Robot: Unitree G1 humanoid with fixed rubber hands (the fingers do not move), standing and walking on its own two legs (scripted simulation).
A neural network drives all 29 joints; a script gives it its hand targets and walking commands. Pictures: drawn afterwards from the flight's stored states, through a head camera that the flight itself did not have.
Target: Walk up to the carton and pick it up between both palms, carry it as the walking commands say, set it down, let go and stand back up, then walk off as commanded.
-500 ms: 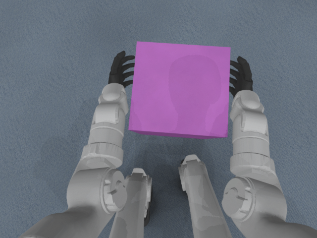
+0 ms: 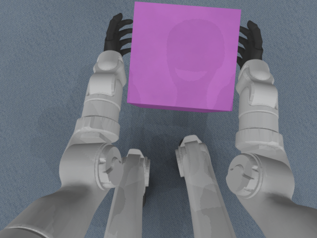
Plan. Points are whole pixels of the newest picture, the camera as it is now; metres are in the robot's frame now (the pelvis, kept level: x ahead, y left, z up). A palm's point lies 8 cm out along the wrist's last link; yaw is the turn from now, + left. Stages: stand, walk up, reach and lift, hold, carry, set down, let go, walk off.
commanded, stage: set down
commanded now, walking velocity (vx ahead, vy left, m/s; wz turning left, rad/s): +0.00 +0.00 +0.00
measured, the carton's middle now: (178, 70) +0.48 -0.10 -0.18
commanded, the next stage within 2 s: none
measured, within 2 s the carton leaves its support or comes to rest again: neither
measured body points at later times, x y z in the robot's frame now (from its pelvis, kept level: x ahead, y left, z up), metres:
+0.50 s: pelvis -0.01 +0.00 -0.06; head +0.33 -0.06 +0.23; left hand +0.56 +0.03 -0.19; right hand +0.49 -0.26 -0.20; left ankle +0.07 +0.11 -0.48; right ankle +0.13 -0.13 -0.48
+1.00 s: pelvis -0.01 +0.00 -0.11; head +0.36 -0.03 +0.15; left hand +0.57 +0.03 -0.27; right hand +0.51 -0.26 -0.27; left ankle +0.07 +0.11 -0.48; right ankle +0.13 -0.13 -0.48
